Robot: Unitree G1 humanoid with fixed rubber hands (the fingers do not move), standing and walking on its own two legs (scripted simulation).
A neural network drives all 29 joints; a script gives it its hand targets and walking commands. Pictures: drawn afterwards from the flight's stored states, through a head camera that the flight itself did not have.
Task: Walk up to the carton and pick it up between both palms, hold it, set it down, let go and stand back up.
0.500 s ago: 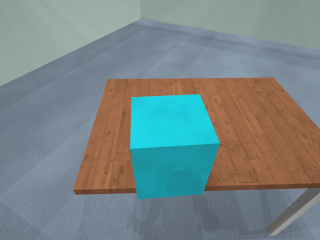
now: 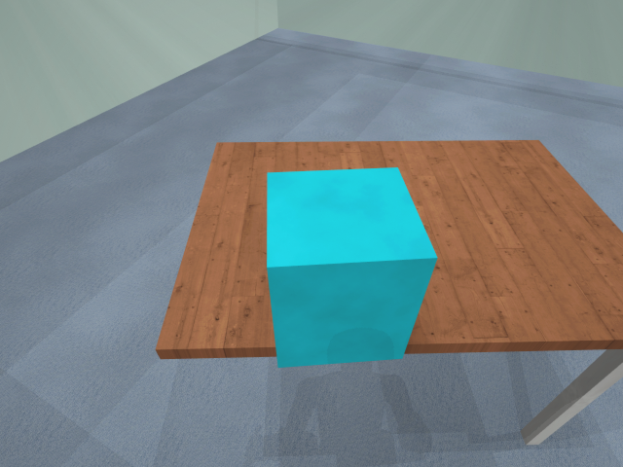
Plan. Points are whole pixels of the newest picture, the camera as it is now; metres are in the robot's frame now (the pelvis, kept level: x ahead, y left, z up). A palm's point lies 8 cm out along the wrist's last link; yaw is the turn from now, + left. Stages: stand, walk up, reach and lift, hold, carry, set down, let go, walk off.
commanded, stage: stand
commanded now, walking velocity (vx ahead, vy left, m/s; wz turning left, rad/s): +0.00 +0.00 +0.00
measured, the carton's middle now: (337, 268) +0.45 -0.04 +0.01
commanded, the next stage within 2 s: none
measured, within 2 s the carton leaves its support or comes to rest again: neither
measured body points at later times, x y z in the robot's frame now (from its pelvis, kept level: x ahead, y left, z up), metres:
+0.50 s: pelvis +0.02 -0.01 +0.00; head +0.02 -0.01 +0.45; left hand +0.10 +0.25 -0.12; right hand +0.09 -0.27 -0.12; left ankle +0.04 +0.11 -0.73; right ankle +0.04 -0.14 -0.73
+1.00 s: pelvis +0.02 -0.02 +0.00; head +0.02 -0.01 +0.45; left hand +0.09 +0.24 -0.12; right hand +0.09 -0.27 -0.12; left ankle +0.04 +0.11 -0.73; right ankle +0.04 -0.15 -0.73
